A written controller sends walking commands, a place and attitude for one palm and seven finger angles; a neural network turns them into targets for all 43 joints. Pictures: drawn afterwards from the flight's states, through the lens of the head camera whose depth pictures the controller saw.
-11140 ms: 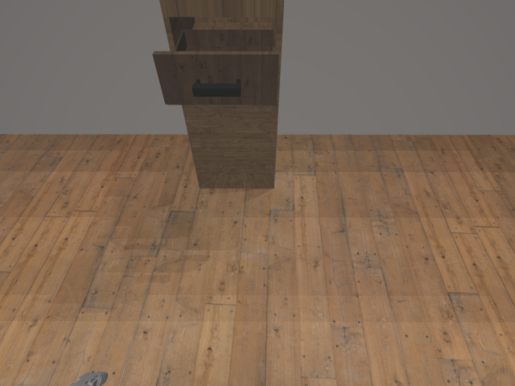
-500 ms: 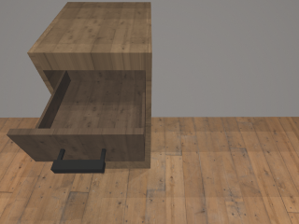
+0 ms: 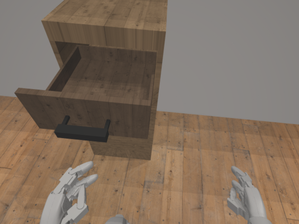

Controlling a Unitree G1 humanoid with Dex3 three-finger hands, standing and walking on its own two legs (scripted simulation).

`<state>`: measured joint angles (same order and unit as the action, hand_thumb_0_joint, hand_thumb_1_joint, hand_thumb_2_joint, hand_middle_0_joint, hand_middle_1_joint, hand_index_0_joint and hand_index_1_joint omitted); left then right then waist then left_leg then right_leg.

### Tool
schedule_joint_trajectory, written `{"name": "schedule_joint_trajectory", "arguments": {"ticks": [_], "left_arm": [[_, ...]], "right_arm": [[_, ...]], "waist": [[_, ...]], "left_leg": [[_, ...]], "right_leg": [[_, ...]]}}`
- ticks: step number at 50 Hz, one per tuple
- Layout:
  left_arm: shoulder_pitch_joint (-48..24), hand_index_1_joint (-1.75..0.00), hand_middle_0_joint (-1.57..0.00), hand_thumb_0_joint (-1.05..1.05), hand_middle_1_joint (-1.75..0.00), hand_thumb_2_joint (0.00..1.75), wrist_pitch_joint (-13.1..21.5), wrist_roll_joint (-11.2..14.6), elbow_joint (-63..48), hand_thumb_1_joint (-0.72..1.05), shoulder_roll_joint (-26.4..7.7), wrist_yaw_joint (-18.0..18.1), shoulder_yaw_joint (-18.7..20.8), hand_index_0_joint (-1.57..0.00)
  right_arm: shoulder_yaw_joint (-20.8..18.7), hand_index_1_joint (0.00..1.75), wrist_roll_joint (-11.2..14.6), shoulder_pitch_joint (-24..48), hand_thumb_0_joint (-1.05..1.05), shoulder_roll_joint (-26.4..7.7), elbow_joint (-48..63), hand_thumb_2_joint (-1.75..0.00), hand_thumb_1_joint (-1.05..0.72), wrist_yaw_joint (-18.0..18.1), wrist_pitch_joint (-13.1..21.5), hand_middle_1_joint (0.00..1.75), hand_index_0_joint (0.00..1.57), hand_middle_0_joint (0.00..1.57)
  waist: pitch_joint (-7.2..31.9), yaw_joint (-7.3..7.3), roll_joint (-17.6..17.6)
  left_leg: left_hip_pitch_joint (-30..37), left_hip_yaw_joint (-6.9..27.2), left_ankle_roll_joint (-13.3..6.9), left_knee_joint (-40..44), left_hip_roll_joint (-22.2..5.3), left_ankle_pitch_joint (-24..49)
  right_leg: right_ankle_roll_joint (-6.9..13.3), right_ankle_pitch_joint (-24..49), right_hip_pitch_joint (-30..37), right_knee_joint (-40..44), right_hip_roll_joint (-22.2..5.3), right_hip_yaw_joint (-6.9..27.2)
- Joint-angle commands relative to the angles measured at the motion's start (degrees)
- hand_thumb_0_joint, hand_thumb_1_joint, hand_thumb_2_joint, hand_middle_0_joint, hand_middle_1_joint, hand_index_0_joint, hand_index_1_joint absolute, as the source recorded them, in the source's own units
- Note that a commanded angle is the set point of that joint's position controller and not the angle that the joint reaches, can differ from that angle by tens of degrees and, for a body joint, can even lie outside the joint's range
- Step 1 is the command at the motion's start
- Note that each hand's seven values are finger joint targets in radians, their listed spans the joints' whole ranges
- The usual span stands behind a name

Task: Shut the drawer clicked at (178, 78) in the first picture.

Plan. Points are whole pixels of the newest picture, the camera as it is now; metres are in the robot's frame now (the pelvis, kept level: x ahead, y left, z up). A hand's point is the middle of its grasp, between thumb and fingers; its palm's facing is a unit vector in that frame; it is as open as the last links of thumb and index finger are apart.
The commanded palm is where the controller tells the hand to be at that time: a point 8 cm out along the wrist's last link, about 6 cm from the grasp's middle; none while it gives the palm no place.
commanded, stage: raise the hand and make a fist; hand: left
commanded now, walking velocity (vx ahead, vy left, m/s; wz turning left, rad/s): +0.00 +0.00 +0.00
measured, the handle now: (85, 126) +0.35 +0.22 +0.05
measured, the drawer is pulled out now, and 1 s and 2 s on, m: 0.26 0.26 0.26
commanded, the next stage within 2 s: bring the fist close to the handle in 1.50 s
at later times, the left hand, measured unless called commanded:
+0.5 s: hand (70, 183) +0.19 +0.19 +0.07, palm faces +0.05 -1.00 -0.08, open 3.6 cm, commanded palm +0.14 +0.24 +0.09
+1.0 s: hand (62, 187) +0.16 +0.18 +0.13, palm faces +0.03 -1.00 -0.06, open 3.2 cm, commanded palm +0.12 +0.24 +0.15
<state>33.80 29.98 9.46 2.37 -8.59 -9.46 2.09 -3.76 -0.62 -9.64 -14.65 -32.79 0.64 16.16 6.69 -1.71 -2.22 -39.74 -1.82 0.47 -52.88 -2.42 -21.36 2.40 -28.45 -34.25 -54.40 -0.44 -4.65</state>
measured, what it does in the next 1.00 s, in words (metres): stands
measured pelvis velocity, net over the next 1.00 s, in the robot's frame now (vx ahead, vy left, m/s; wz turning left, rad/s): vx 0.01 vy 0.02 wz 0.02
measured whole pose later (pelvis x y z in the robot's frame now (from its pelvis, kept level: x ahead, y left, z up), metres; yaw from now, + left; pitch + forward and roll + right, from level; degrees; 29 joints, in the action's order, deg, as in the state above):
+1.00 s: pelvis +0.01 +0.02 +0.02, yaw +1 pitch +3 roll -2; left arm 40.0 9.6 13.3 -27.0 -12.0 -10.8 3.5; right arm 3.3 2.6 -11.6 -10.7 -28.6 2.3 14.7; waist 6.2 -2.9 3.3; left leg -30.2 -0.8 -1.2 -48.3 -1.3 -21.3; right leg 0.4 -26.5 -22.5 -45.8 -0.9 -5.6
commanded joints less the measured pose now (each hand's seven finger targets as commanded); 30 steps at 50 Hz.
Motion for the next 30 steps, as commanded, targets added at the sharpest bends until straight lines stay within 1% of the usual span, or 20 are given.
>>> {"name": "schedule_joint_trajectory", "arguments": {"ticks": [1, 3, 5, 6, 7, 8, 10, 12, 13, 14, 15, 16, 18, 19, 21, 23, 26, 28, 29, 30], "left_arm": [[-11.3, -0.75, -0.62, 0.00, -0.75, 0.90, 12.3, 2.7, -20.1, 0.90, -6.6, 0.1, 6.5, -0.62], [-12.3, -0.80, -0.66, 0.00, -0.80, 0.90, 8.5, 3.9, -17.1, 0.90, -6.4, -2.3, 4.4, -0.66], [-13.2, -0.84, -0.70, 0.00, -0.84, 0.90, 2.8, 5.4, -16.3, 0.90, -6.6, -6.1, 2.0, -0.70], [-13.6, -0.86, -0.72, 0.00, -0.86, 0.90, -0.5, 5.9, -16.4, 0.90, -8.7, -7.7, 2.8, -0.72], [-14.1, -0.88, -0.74, 0.00, -0.88, 0.90, -3.7, 6.5, -16.9, 0.90, -9.6, -9.1, 3.0, -0.74], [-14.3, -0.91, -0.76, 0.00, -0.91, 0.90, -6.6, 6.6, -15.0, 0.90, -11.4, -9.6, 4.9, -0.76], [-13.4, -0.95, -0.80, 0.00, -0.95, 0.90, -10.2, 7.5, -17.9, 0.90, -14.2, -9.2, 9.8, -0.80], [-10.4, -0.99, -0.84, 0.00, -0.99, 0.90, -11.8, 8.6, -20.0, 0.90, -13.1, -7.0, 12.7, -0.84], [-8.3, -1.01, -0.86, 0.00, -1.01, 0.90, -12.3, 8.9, -18.9, 0.90, -14.0, -5.3, 15.3, -0.86], [-8.3, -1.04, -0.88, 0.00, -1.04, 0.90, -11.8, 9.2, -20.8, 0.90, -11.3, -4.2, 13.7, -0.88], [-5.8, -1.06, -0.90, 0.00, -1.06, 0.90, -11.6, 9.2, -19.5, 0.90, -11.3, -2.9, 15.5, -0.90], [-4.7, -1.08, -0.92, 0.00, -1.08, 0.90, -11.0, 9.0, -20.2, 0.90, -9.9, -2.3, 14.3, -0.92], [-0.5, -1.12, -0.96, 0.00, -1.12, 0.90, -10.0, 7.5, -19.9, 0.90, -11.0, -1.8, 15.1, -0.96], [0.4, -1.14, -0.98, 0.00, -1.14, 0.90, -9.5, 6.8, -21.1, 0.90, -10.3, -2.3, 13.5, -0.98], [2.4, -1.19, -1.02, 0.00, -1.19, 0.90, -8.6, 6.0, -23.5, 0.90, -8.7, -3.8, 10.0, -1.02], [2.7, -1.23, -1.06, 0.00, -1.23, 0.90, -7.9, 6.3, -26.5, 0.90, -7.7, -4.9, 7.6, -1.06], [4.8, -1.30, -1.12, 0.00, -1.30, 0.90, -6.9, 7.3, -29.6, 0.90, -9.1, -5.4, 9.3, -1.12], [5.5, -1.34, -1.16, 0.00, -1.34, 0.90, -6.2, 7.3, -31.5, 0.90, -9.7, -4.1, 10.3, -1.16], [6.0, -1.36, -1.18, 0.00, -1.36, 0.90, -6.0, 7.4, -32.4, 0.90, -8.4, -3.5, 9.3, -1.18], [6.6, -1.38, -1.20, 0.00, -1.38, 0.90, -6.0, 7.2, -33.0, 0.90, -8.5, -2.9, 9.7, -1.20]], "right_arm": [[-0.1, 0.30, 0.7, 3.2, 0.00, -3.9, 7.3, -0.90, -0.90, 0.3, 1.4, 0.30, 0.20, 0.20], [0.5, 0.30, 1.7, 3.1, 0.00, -5.3, 8.5, -0.90, -0.90, 0.9, 1.0, 0.30, 0.20, 0.20], [1.0, 0.30, 2.5, 2.6, 0.00, -6.0, 10.2, -0.90, -0.90, 2.0, 0.6, 0.30, 0.20, 0.20], [1.1, 0.30, 2.9, 2.2, 0.00, -6.4, 10.9, -0.90, -0.90, 2.8, 0.4, 0.30, 0.20, 0.20], [1.3, 0.30, 3.3, 2.1, 0.00, -6.5, 11.6, -0.90, -0.90, 3.5, 0.2, 0.30, 0.20, 0.20], [1.6, 0.30, 3.4, 1.8, 0.00, -6.5, 11.3, -0.90, -0.90, 4.1, 0.0, 0.30, 0.20, 0.20], [1.6, 0.30, 3.5, 2.1, 0.00, -5.8, 11.6, -0.90, -0.90, 4.7, -0.3, 0.30, 0.20, 0.20], [1.7, 0.30, 3.2, 2.6, 0.00, -4.4, 11.5, -0.90, -0.90, 5.0, -0.5, 0.30, 0.20, 0.20], [1.7, 0.30, 3.1, 3.6, 0.00, -4.1, 10.8, -0.90, -0.90, 5.0, -0.7, 0.30, 0.20, 0.20], [2.0, 0.30, 3.0, 3.4, 0.00, -3.4, 10.6, -0.90, -0.90, 4.8, -0.6, 0.30, 0.20, 0.20], [1.6, 0.30, 3.1, 3.1, 0.00, -3.0, 9.6, -0.90, -0.90, 4.6, -0.6, 0.30, 0.20, 0.20], [1.6, 0.30, 2.9, 3.0, 0.00, -2.9, 9.4, -0.90, -0.90, 4.3, -0.4, 0.30, 0.20, 0.20], [1.0, 0.30, 2.7, 3.3, 0.00, -3.0, 8.8, -0.90, -0.90, 3.8, -0.4, 0.30, 0.20, 0.20], [0.9, 0.30, 2.6, 2.7, 0.00, -3.1, 9.0, -0.90, -0.90, 3.5, -0.1, 0.30, 0.20, 0.20], [0.8, 0.30, 2.7, 2.5, 0.00, -3.5, 9.4, -0.90, -0.90, 2.8, 0.8, 0.30, 0.20, 0.20], [0.8, 0.30, 2.8, 2.8, 0.00, -3.9, 9.6, -0.90, -0.90, 2.6, 2.0, 0.30, 0.20, 0.20], [0.2, 0.30, 3.0, 1.1, 0.00, -4.3, 9.4, -0.90, -0.90, 2.6, 3.4, 0.30, 0.20, 0.20], [0.1, 0.30, 2.9, 1.5, 0.00, -4.3, 9.0, -0.90, -0.90, 2.7, 3.7, 0.30, 0.20, 0.20], [0.2, 0.30, 3.0, 1.0, 0.00, -4.1, 9.4, -0.90, -0.90, 2.6, 3.6, 0.30, 0.20, 0.20], [0.1, 0.30, 3.1, 1.1, 0.00, -3.9, 9.5, -0.90, -0.90, 2.5, 3.6, 0.30, 0.20, 0.20]], "waist": [[3.1, 3.32, 10.3], [-0.4, 5.29, 5.5], [1.1, 5.25, 3.0], [2.8, 4.99, 1.3], [4.2, 4.36, 1.2], [4.4, 4.56, -1.3], [7.5, 2.08, -0.3], [8.7, 0.52, -0.7], [8.0, -0.66, -1.2], [6.9, -0.33, 0.2], [5.6, -0.73, 0.2], [5.0, -0.60, 0.3], [5.3, -1.04, -0.3], [5.4, -0.52, 0.7], [5.4, 0.24, 3.8], [5.4, 0.93, 3.7], [8.1, 0.72, 1.6], [7.5, 0.35, 2.0], [7.2, 0.41, 2.7], [7.0, 0.27, 3.2]], "left_leg": [[4.1, 2.7, -1.9, -0.1, 1.5, 0.7], [0.3, 2.9, -2.3, -1.0, 1.6, -5.8], [-0.9, 2.1, -2.5, -1.2, 2.2, -7.9], [-0.7, 2.0, -2.7, -1.2, 2.2, -7.6], [-0.2, 1.9, -2.8, -1.0, 2.4, -6.9], [-0.3, 2.2, -2.9, -1.3, 2.2, -5.9], [1.2, 2.6, -2.8, -0.2, 2.1, -2.7], [3.1, 3.0, -2.5, 1.5, 1.9, 1.0], [3.4, 3.3, -2.3, 2.2, 1.8, 2.4], [4.5, 3.2, -2.2, 3.0, 1.7, 4.3], [5.5, 3.2, -2.0, 3.9, 1.6, 5.6], [6.0, 3.1, -1.9, 4.7, 1.7, 7.3], [7.1, 3.0, -2.1, 5.3, 1.6, 9.7], [7.6, 2.8, -2.2, 5.7, 1.7, 10.6], [9.9, 2.4, -2.5, 6.3, 1.8, 12.0], [11.3, 2.6, -2.8, 6.2, 1.8, 12.3], [13.3, 2.9, -2.7, 6.9, 1.8, 13.4], [14.1, 3.0, -2.8, 7.3, 1.7, 13.8], [14.7, 2.9, -2.6, 7.9, 1.8, 13.5], [15.1, 3.1, -2.5, 8.2, 1.7, 13.7]], "right_leg": [[-0.1, 3.0, -10.9, 5.7, 0.9, 3.5], [-0.8, -5.9, -12.0, 10.0, 0.1, 6.6], [-1.6, -12.2, -9.1, 14.2, -0.7, 9.9], [-2.0, -13.7, -7.1, 15.7, -1.0, 11.0], [-2.3, -14.3, -4.9, 17.1, -1.3, 12.1], [-2.7, -14.1, -3.6, 18.0, -1.4, 12.9], [-2.8, -10.0, 0.6, 17.9, -2.1, 12.8], [-3.0, -2.5, 3.5, 16.6, -2.0, 10.7], [-2.9, 0.4, 4.5, 15.9, -1.6, 9.7], [-3.0, 4.7, 4.4, 15.3, -1.6, 8.6], [-2.9, 8.1, 4.6, 14.7, -1.3, 7.3], [-3.0, 12.0, 4.9, 13.8, -1.1, 6.2], [-3.3, 17.2, 5.7, 12.8, -0.9, 5.1], [-3.4, 19.2, 5.7, 12.3, -1.0, 4.7], [-3.2, 20.9, 4.8, 11.9, -0.6, 3.4], [-3.1, 20.8, 4.7, 12.4, -0.5, 3.2], [-2.7, 21.0, 5.3, 12.1, 0.2, 1.9], [-2.3, 20.2, 4.9, 12.0, 0.6, 1.1], [-2.2, 19.4, 4.3, 11.8, 0.8, 0.5], [-2.0, 19.0, 4.3, 11.5, 0.9, 0.0]]}}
